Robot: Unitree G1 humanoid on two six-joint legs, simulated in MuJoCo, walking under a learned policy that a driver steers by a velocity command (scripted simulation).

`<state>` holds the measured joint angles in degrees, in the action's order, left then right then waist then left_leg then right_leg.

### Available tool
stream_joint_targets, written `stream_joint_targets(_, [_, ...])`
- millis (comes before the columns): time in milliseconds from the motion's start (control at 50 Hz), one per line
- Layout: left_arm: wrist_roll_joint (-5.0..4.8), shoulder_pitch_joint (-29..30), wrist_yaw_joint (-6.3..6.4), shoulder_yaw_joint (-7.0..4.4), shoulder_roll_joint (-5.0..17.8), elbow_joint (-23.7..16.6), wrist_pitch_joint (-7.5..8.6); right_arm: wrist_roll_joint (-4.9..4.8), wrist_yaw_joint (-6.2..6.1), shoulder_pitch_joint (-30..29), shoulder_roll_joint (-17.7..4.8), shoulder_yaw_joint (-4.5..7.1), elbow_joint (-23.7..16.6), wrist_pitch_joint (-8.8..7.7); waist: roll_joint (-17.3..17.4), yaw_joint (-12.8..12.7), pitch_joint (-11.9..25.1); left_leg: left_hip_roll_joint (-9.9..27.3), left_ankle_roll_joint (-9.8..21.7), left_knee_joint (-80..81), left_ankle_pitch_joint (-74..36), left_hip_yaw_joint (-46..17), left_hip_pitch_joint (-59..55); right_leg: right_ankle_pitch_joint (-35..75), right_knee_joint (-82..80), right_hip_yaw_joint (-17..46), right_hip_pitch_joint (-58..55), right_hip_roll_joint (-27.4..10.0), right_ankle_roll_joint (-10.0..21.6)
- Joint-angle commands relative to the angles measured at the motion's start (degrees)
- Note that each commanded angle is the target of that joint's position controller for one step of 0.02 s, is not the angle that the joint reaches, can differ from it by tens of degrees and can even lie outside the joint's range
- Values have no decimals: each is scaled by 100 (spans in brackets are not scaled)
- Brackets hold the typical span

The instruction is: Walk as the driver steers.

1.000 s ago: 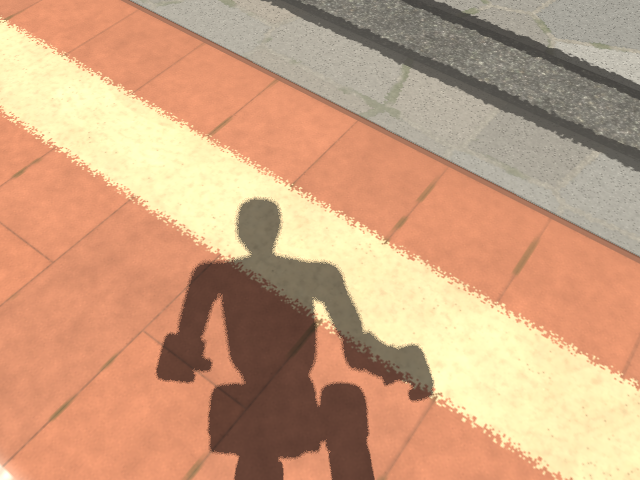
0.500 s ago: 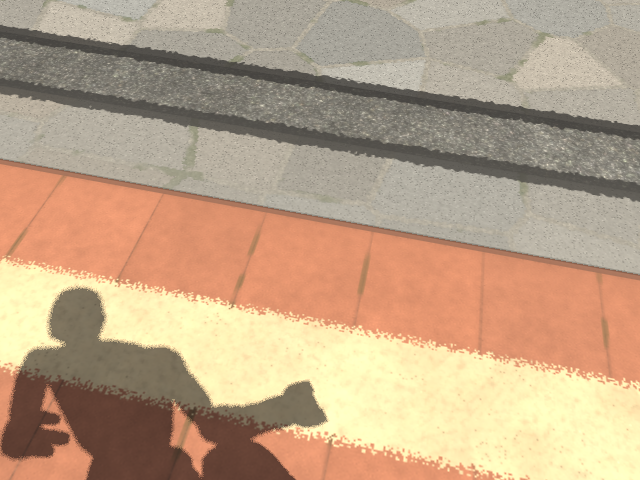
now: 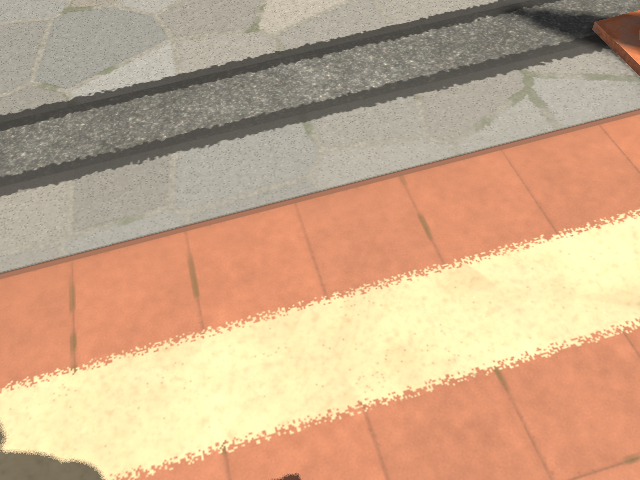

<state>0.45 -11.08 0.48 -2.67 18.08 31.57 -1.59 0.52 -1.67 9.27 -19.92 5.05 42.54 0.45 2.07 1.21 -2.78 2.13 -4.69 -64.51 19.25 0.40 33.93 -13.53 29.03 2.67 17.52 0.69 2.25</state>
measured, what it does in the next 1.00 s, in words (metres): walks ahead, turning left: left foot, then right foot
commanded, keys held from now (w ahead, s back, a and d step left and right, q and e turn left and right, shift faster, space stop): q+shift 0.78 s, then w+q+shift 0.04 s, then w+shift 0.18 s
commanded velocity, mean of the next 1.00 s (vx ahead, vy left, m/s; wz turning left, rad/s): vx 0.08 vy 0.00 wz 0.65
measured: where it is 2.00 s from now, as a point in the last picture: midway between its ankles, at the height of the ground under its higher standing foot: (119, 389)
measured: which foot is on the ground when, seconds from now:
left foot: up 0.00-0.28, down 0.30-0.80, up 0.82-1.00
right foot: down 0.00-0.32, up 0.34-0.78, down 0.80-1.00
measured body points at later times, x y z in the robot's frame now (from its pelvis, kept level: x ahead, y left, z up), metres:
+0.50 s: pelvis +0.02 +0.04 +0.00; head +0.05 +0.09 +0.45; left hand +0.09 +0.37 -0.11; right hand +0.23 -0.20 -0.07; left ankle -0.01 +0.12 -0.74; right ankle +0.07 -0.12 -0.65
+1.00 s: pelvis +0.09 +0.04 +0.01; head +0.11 +0.04 +0.46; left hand -0.05 +0.32 -0.08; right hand +0.42 -0.04 -0.07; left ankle -0.01 +0.15 -0.64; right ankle +0.16 -0.05 -0.74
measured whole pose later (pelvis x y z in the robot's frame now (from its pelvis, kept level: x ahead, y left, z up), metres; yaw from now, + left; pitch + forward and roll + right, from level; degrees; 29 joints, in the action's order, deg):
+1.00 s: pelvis +0.09 +0.04 +0.01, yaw +45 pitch +2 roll +0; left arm 0.3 -17.5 1.1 -4.3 17.4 40.7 4.1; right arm -1.0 -0.5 13.7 -20.2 3.9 34.4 0.1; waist 1.1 -3.1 2.6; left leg 0.6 -1.8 -67.0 16.0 -4.0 34.4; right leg -13.4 20.8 1.8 9.9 1.0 1.9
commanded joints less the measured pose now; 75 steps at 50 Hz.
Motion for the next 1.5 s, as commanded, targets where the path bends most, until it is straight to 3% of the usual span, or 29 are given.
stream_joint_targets(20, [80, 254, 34, 13, 267, -254, 159, -58, 42, 172, -59, -93, -202, -24, -945, -26, 1038, 260, -69, 727, -464, -110, -480, 2317, -772, 433, -763, -1183, 880])
stream_joint_targets(60, [159, 199, 9, 22, 287, -72, 185, -79, 115, 48, 47, -193, -246, -4, -1094, -206, 792, 313, -14, 1544, -473, -50, -1020, 1483, -948, 322, -500, -1217, 917])
stream_joint_targets(140, [112, 100, 40, -202, 905, 170, 68, -207, 179, -206, -454, -88, -603, 25, -1120, -447, 158, 199, 138, 1687, 347, 107, -589, 833, -1087, 794, -602, -1733, 1225])
stream_joint_targets(220, [-11, 272, 115, -267, 842, 251, 14, -188, 254, 115, -218, -116, -660, 28, -864, -327, 353, 207, 250, 1918, 637, 234, -619, 2371, -700, 729, -1126, -2009, 1230])
stream_joint_targets(280, [-95, 502, 187, -321, 786, 281, -31, -201, 328, 500, -168, -66, -631, 30, -755, -49, 598, -33, 492, 3165, -365, 471, -1382, 2425, -83, 169, -1059, -1785, 804])
stream_joint_targets(300, [-117, 308, 189, -322, 670, 381, -8, -159, 285, 690, -328, 5, -623, 31, -437, 5, 666, -27, 716, 3757, -1278, 121, -1904, 1664, 468, -175, -738, -1492, 403])
stream_joint_targets(320, [67, 296, 176, -265, 376, 251, 47, -147, 170, 975, -1055, 224, -685, 27, 1025, -79, 800, 1099, 1274, 4115, -3422, -1624, -2923, 70, 2091, -914, 564, -778, -247])
stream_joint_targets(340, [162, 1075, 181, -173, 188, -134, 115, -15, 166, 1158, -1344, 280, -795, -16, 1750, 270, 748, 1957, 2445, 4358, -4507, -3346, -3444, -2554, 3317, -515, 2218, 318, -615])
stream_joint_targets(360, [120, 1151, 163, -210, 303, -94, 159, 67, 167, 1207, -1110, 217, -854, -86, 949, 384, 1016, 1945, 2614, 4427, -4079, -3148, -3595, -2606, 4075, 182, 2469, 167, -605])
stream_joint_targets(420, [75, 863, 200, -311, 485, 147, 160, -207, 42, 293, -797, 143, -1057, -49, 169, -86, 733, 1153, 1843, 4353, -3215, -2160, -3204, -1211, 3746, 367, 2497, -110, -626])
stream_joint_targets(560, [-9, 843, 155, -259, 271, 268, 301, -176, -116, 303, -947, 187, -1220, 157, 507, -76, 889, 572, 1656, 4218, -2624, -2307, -2865, -353, 2152, 354, 1778, 335, -925])
stream_joint_targets(760, [-124, 537, 0, -464, 642, 436, 538, -269, -35, -290, -983, 252, -1503, 265, 954, -269, 857, 218, 1331, 3722, -2437, -3535, -2470, 148, -556, 517, -18, 407, -647])
stream_joint_targets(780, [-116, 364, 4, -516, 721, 504, 544, -293, -45, -316, -843, 208, -1517, 276, 770, -329, 917, -23, 1121, 3430, -1754, -3372, -2096, 834, -1110, 555, -735, 76, -522])
stream_joint_targets(800, [-67, 222, 26, -560, 968, 472, 490, -235, -24, 213, -438, 94, -1411, 308, -361, -128, 1422, -549, 891, 2459, 895, -2661, -1333, 316, -1220, 1575, -1843, -1066, -62])
stream_joint_targets(820, [95, 110, 17, -564, 1115, 472, 448, -269, 1, 351, -495, 94, -1536, 280, -1620, -51, 1006, -1128, 701, 1357, 1700, -1633, 196, -1351, -1631, 3100, -2012, -1880, 690])
stream_joint_targets(840, [115, 159, 2, -546, 1001, 408, 501, -207, 3, 191, -862, 164, -1573, 179, -1666, -124, 558, -486, 570, 563, 1194, -1430, 888, -2667, -1849, 3584, -1664, -2213, 956])
stream_joint_targets(860, [30, 244, 42, -479, 810, 371, 516, -165, 12, 86, -1020, 189, -1487, 119, -1450, -179, 345, -281, 469, 209, 775, -1143, 1041, -2935, -1907, 3167, -1495, -1987, 854])
stream_joint_targets(900, [-91, 42, 141, -400, 715, 423, 522, -73, 55, 178, -815, 126, -1312, 21, -1023, -278, 340, -92, 274, -365, 200, -748, 1156, -2758, -1892, 2411, -1520, -1579, 579])
stream_joint_targets(940, [-27, -434, 121, -348, 719, 553, 605, -113, 127, 61, -440, -9, -1311, -110, -856, -465, 216, -8, 261, -568, -234, -514, 1230, -2615, -2004, 1938, -1318, -1387, 575])
stream_joint_targets(1100, [-147, -930, 20, -261, 861, 672, 649, -175, 203, -685, 10, -268, -1536, -539, -1014, -587, -228, 143, 157, 1870, -1022, -101, 303, -1079, -2267, 1317, -468, -1212, 924])
stream_joint_targets(1180, [-294, -1137, -18, -285, 1057, 772, 620, -319, 332, -575, -187, -220, -1538, -676, -1166, -380, -207, -93, 210, 3080, -547, -130, -1129, -1182, -2014, 1543, -140, -1390, 913])
stream_joint_targets(1220, [-247, -1076, -39, -192, 823, 789, 570, -388, 300, 114, -422, -85, -1353, -694, -976, 136, 48, -118, 402, 3665, -746, -115, -2409, -650, -1377, 1473, 147, -1253, 715])
stream_joint_targets(1240, [-159, -983, -73, -94, 536, 738, 602, -369, 230, 1033, -654, 51, -1135, -690, -747, 646, 584, 124, 512, 3673, -746, -325, -3839, -109, -147, 1111, 756, -829, 497])
stream_joint_targets(1260, [23, -920, -100, 93, -78, 527, 665, -218, 148, 2218, -1062, 165, -964, -620, 392, 1065, 1604, 1369, 702, 3725, 455, -1656, -5510, -973, 2163, 535, 1868, -347, 244])
stream_joint_targets(1280, [-349, -1140, -37, 124, -195, 198, 791, 1, 218, 2380, -1344, 207, -941, -619, 1874, 785, 1904, 2298, 1338, 4765, 2859, -4315, -5769, -1560, 3916, 407, 3318, 3, 63])
stream_joint_targets(1300, [-497, -925, -7, 3, 276, 234, 768, -10, 246, 2026, -917, 104, -967, -665, 1201, 746, 1238, 2259, 1408, 5019, 3261, -4321, -5224, -1102, 4860, 583, 3843, -356, 11])
stream_joint_targets(1340, [-377, -593, -70, -33, 302, 326, 651, -23, 235, 1617, -365, -35, -867, -665, 620, 502, 361, 1885, 1280, 5061, 1603, -2652, -4262, -215, 5007, 427, 3927, -721, -27])
stream_joint_targets(1380, [-320, -518, -157, -42, 135, 359, 498, 30, 239, 1220, -51, -97, -716, -670, 664, 148, -145, 1428, 1092, 5283, 275, -1433, -3438, 261, 4817, 401, 3542, -953, -48])
stream_joint_targets(1500, [-305, 166, -257, 0, 3, 209, 314, 73, 120, 974, 25, -86, -335, -739, 205, -51, -752, 1048, 831, 5762, -1771, 562, -2869, 1396, 3894, 59, 3383, -766, -135])
Velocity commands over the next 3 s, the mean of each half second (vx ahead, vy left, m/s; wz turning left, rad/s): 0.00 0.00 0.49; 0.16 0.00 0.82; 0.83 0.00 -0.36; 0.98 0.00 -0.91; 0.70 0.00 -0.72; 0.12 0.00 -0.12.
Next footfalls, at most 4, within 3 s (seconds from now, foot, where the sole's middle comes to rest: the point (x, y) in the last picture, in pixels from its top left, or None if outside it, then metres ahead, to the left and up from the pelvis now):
0.30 left None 0.03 0.13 -0.78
0.80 right None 0.18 -0.02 -0.78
1.24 left None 0.09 0.33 -0.78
1.70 right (175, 432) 0.56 0.39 -0.78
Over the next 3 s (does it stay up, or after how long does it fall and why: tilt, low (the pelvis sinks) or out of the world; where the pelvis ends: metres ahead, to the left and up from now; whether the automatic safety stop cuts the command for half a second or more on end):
stays up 1.10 0.46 -0.01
